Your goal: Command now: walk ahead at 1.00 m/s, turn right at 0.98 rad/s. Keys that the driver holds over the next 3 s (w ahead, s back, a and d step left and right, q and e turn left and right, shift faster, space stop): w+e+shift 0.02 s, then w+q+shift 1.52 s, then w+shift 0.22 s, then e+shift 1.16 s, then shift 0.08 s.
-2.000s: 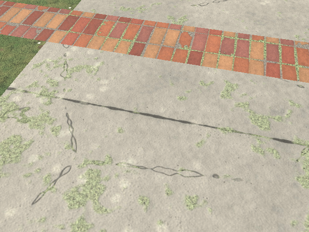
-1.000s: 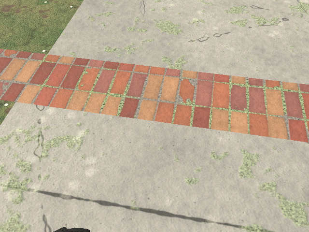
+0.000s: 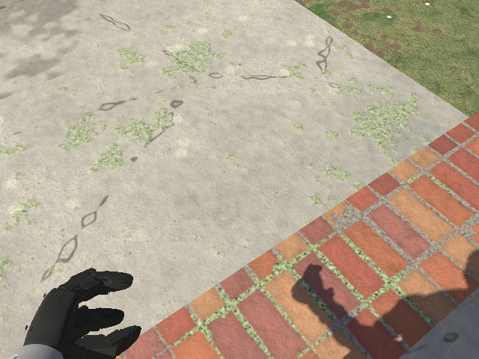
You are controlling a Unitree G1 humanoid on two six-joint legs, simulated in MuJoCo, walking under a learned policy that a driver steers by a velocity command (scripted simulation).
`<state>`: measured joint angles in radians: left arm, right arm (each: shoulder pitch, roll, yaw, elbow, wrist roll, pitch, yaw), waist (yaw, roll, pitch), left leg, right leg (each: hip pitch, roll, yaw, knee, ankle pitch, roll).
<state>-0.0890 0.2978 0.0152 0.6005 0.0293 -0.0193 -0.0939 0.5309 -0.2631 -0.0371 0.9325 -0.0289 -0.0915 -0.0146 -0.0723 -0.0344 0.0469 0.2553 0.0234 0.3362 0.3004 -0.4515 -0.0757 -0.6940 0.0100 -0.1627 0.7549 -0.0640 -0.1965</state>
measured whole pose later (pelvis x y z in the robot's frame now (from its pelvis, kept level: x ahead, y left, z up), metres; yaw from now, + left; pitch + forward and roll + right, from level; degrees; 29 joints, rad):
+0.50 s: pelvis +0.47 +0.01 +0.00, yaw +5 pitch +0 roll -2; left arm 0.42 0.27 0.03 0.90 0.04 -0.09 0.04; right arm 0.18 -0.28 -0.02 0.77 -0.01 -0.04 0.06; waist -0.01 0.03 0.04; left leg -0.50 -0.06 0.14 0.61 -0.11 0.20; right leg 0.16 0.09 -0.22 0.66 -0.35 -0.03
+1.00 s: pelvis +0.93 +0.06 +0.01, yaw +32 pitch +3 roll -2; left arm 0.11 0.29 0.00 0.63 0.06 -0.08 0.02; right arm 0.34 -0.37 -0.08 0.79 0.00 -0.05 0.01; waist -0.07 0.03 0.03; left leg -0.28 -0.10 -0.11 1.24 -0.37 0.12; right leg -0.45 -0.02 -0.02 0.60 -0.21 0.03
